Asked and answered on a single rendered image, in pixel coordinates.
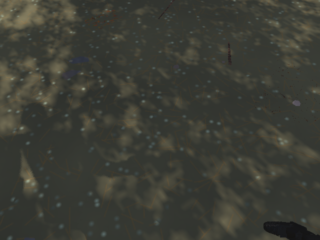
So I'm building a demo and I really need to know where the robot right hand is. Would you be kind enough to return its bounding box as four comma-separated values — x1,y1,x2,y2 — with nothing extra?
263,221,320,240

